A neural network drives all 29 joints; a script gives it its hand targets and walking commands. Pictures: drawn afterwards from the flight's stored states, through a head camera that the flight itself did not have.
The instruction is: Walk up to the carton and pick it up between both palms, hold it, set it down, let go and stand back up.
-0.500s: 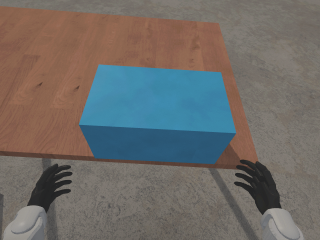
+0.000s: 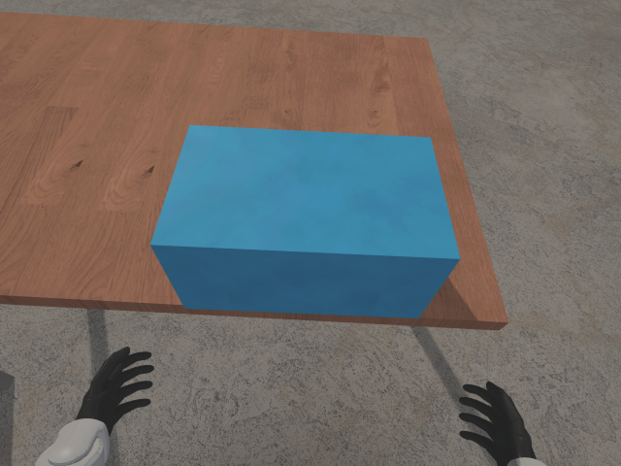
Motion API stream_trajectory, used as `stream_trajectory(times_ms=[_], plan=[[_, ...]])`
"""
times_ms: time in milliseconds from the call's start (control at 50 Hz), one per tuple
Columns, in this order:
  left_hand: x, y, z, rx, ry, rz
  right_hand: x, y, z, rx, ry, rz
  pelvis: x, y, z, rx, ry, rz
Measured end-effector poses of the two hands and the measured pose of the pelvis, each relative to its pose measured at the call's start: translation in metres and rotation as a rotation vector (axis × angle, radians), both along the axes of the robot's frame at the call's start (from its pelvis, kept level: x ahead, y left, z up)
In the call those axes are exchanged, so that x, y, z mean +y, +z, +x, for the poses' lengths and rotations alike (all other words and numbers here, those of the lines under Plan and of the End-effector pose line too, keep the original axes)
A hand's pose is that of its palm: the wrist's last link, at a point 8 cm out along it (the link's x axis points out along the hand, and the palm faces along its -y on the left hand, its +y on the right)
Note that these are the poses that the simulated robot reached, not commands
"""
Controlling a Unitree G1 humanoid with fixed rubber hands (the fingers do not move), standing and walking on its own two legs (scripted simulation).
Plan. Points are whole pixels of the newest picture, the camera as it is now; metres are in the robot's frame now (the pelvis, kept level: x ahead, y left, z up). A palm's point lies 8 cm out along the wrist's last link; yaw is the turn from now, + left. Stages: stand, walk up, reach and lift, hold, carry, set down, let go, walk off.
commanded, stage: set down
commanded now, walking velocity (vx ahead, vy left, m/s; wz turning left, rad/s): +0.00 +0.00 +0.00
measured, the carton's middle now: (306, 223) +0.39 +0.02 +0.07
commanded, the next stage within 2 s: let go in 0.78 s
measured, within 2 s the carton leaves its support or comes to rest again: neither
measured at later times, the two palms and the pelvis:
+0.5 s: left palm (127, 421) +0.17 +0.24 -0.07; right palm (516, 455) +0.15 -0.25 -0.06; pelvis +0.01 +0.00 +0.00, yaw +0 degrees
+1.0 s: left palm (127, 426) +0.17 +0.24 -0.07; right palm (498, 453) +0.15 -0.24 -0.09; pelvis +0.01 +0.00 +0.00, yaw +0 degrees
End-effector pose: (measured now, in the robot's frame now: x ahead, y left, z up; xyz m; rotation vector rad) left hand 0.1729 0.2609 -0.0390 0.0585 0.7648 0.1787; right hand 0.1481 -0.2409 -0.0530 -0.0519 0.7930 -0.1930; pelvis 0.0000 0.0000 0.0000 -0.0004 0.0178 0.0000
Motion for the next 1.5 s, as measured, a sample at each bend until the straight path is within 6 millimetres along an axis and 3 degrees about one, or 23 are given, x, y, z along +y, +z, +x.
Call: stream_trajectory(times_ms=[80,240,460,1000,1260,1360,1500], plan=[[-0.011,-0.003,0.002,0.025,-0.013,0.007,0.003,-0.008,0.003,-0.038,0.012,0.012,0.000,0.000,0.003,0.004,0.000,0.000],[-0.020,-0.005,0.007,-0.004,-0.019,0.003,0.002,-0.004,0.018,-0.138,0.043,-0.011,-0.002,0.000,0.009,0.012,-0.001,0.001],[-0.022,-0.032,0.000,0.054,-0.023,-0.029,-0.009,-0.010,0.002,-0.050,0.035,-0.087,-0.002,0.000,0.013,0.018,-0.001,0.000],[-0.024,-0.032,-0.005,0.078,-0.007,0.025,-0.001,-0.039,0.004,-0.030,0.067,-0.029,-0.002,0.000,0.013,0.018,-0.001,0.001],[-0.028,-0.046,-0.007,0.082,-0.006,-0.013,-0.007,-0.030,0.004,-0.017,0.079,-0.084,-0.002,0.000,0.013,0.018,-0.001,0.000],[-0.010,-0.047,-0.010,0.075,-0.042,0.050,-0.012,-0.035,-0.002,0.097,0.088,-0.114,0.002,-0.001,0.017,0.015,-0.001,-0.005],[0.020,-0.046,-0.018,0.080,-0.050,0.107,-0.009,-0.031,0.003,0.101,0.079,-0.122,0.008,-0.002,0.020,0.010,-0.001,-0.012]])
